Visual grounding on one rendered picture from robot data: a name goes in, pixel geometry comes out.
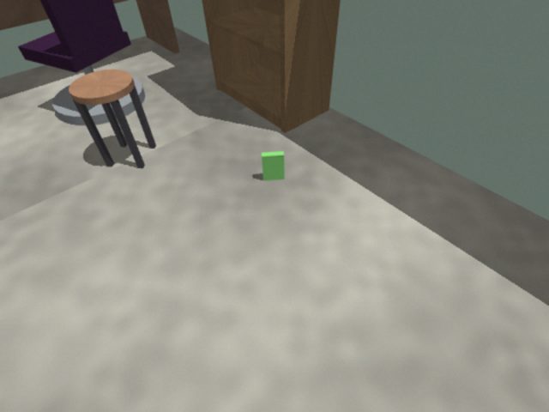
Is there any desk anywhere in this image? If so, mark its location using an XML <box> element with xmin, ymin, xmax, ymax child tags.
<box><xmin>0</xmin><ymin>0</ymin><xmax>180</xmax><ymax>53</ymax></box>

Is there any carton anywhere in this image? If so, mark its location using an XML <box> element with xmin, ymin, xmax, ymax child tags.
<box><xmin>262</xmin><ymin>151</ymin><xmax>284</xmax><ymax>181</ymax></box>

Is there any stool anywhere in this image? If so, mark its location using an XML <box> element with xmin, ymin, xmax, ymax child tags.
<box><xmin>69</xmin><ymin>70</ymin><xmax>156</xmax><ymax>168</ymax></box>

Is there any bookshelf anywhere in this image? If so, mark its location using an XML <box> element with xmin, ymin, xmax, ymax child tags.
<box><xmin>202</xmin><ymin>0</ymin><xmax>341</xmax><ymax>133</ymax></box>

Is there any office chair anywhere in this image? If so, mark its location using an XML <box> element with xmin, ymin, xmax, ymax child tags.
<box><xmin>18</xmin><ymin>0</ymin><xmax>145</xmax><ymax>125</ymax></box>

